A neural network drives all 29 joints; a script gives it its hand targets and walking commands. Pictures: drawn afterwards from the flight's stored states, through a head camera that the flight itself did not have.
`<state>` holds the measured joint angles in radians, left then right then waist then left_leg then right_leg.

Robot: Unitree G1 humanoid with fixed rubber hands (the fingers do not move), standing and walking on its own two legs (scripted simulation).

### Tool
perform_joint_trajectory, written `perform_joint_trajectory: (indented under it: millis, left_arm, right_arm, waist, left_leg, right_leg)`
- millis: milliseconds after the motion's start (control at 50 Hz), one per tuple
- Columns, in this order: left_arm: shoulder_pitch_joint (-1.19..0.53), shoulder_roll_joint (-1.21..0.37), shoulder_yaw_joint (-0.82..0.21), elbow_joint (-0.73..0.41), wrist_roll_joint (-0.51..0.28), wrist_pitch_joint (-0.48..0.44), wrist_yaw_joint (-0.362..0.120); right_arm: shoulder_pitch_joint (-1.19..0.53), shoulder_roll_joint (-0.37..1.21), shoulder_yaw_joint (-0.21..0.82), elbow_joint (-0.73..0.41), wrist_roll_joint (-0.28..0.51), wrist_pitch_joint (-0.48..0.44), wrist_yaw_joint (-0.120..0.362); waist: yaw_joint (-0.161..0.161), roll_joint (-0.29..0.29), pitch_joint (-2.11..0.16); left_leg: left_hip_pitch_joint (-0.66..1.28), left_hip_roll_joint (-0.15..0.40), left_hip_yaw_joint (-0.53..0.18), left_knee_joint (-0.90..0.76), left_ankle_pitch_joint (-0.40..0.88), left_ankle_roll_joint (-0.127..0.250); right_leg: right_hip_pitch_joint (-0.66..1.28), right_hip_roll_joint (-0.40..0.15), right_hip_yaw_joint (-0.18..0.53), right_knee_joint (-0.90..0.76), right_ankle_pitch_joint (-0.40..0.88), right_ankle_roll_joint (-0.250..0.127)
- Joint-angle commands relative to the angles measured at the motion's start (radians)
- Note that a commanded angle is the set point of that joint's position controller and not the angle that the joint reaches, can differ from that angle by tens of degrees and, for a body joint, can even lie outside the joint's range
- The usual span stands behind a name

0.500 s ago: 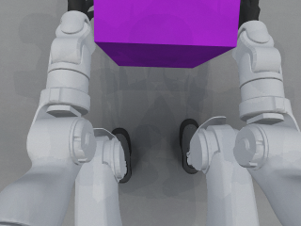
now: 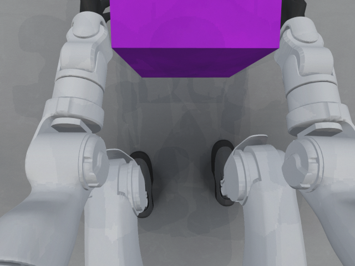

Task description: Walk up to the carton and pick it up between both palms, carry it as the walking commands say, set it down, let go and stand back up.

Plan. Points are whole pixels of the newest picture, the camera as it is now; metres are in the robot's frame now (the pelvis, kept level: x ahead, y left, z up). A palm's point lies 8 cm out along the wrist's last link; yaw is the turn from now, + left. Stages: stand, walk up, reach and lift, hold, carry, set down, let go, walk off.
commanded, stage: set down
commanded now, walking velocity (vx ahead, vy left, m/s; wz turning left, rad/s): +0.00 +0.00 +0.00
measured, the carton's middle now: (189, 22) +0.55 -0.04 -0.23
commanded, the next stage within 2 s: none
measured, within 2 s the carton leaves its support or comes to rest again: rests again in 1.38 s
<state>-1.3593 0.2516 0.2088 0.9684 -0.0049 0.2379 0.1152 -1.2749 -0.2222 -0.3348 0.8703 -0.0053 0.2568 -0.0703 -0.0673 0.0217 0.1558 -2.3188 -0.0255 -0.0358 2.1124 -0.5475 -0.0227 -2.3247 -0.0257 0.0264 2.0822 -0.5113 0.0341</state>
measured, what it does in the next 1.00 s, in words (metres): stands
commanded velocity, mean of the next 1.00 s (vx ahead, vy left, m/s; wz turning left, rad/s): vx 0.00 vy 0.00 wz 0.00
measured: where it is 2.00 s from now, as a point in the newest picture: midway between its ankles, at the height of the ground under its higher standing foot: (183, 189)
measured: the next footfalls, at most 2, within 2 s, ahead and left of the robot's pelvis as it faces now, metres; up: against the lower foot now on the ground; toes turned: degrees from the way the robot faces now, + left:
none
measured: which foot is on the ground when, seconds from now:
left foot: down 0.00-1.00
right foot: down 0.00-1.00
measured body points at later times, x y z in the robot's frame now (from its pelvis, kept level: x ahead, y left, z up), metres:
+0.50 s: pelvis +0.00 +0.00 -0.01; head +0.35 -0.01 +0.26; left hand +0.56 +0.12 -0.17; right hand +0.53 -0.21 -0.16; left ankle +0.11 +0.12 -0.35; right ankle +0.12 -0.13 -0.35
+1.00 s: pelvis -0.01 +0.00 -0.01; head +0.35 -0.01 +0.25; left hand +0.57 +0.13 -0.17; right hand +0.53 -0.21 -0.17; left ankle +0.11 +0.12 -0.35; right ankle +0.12 -0.13 -0.35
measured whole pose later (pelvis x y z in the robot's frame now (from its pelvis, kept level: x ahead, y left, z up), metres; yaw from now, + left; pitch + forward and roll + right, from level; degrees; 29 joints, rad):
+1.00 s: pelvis -0.01 +0.00 -0.01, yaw +0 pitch +40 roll -1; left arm -1.44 0.27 0.30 1.01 0.05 0.21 0.03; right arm -1.38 -0.27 -0.36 0.97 -0.01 0.23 -0.01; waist -0.06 0.01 0.25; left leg -2.31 -0.02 -0.04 2.16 -0.54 -0.03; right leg -2.33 -0.01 0.03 2.13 -0.49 0.04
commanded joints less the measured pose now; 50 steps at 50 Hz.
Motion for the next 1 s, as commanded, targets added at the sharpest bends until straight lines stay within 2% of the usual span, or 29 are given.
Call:
perform_joint_trajectory:
  millis: [0,140,420,720,980]
  left_arm:
    - [-0.616,-0.924,-0.334,-0.18,-0.11,-0.057,-0.267]
    - [-0.624,-0.91,-0.346,-0.185,-0.122,-0.069,-0.266]
    - [-0.591,-0.869,-0.27,-0.091,-0.081,-0.066,-0.286]
    - [-0.57,-0.831,-0.207,-0.021,-0.029,-0.048,-0.305]
    - [-0.539,-0.763,-0.183,0.001,-0.004,-0.047,-0.297]
  right_arm:
    - [-0.645,0.886,0.387,-0.173,0.128,-0.058,0.274]
    - [-0.64,0.891,0.391,-0.149,0.145,-0.068,0.272]
    - [-0.648,0.87,0.36,-0.087,0.128,-0.069,0.273]
    - [-0.638,0.836,0.3,-0.019,0.092,-0.057,0.286]
    - [-0.611,0.766,0.263,0.013,0.075,-0.062,0.283]
  waist:
    - [-0.015,0.056,-1.232]
    - [-0.009,0.054,-1.231]
    - [0.014,0.011,-1.055]
    - [0.018,0.021,-0.901]
    - [0.014,0.029,-0.851]
  left_leg:
    - [0.625,-0.101,0.096,-0.156,0.289,0.017]
    - [0.624,-0.096,0.1,-0.139,0.305,0.017]
    - [0.508,-0.088,0.103,-0.136,0.196,0.029]
    - [0.467,-0.079,0.099,-0.142,0.101,0.028]
    - [0.476,-0.07,0.096,-0.142,0.084,0.018]
  right_leg:
    - [0.64,0.102,-0.117,-0.121,0.311,-0.01]
    - [0.641,0.102,-0.117,-0.105,0.33,-0.009]
    - [0.594,0.099,-0.109,-0.105,0.225,-0.006]
    - [0.51,0.093,-0.111,-0.108,0.116,-0.007]
    - [0.486,0.084,-0.115,-0.104,0.09,-0.001]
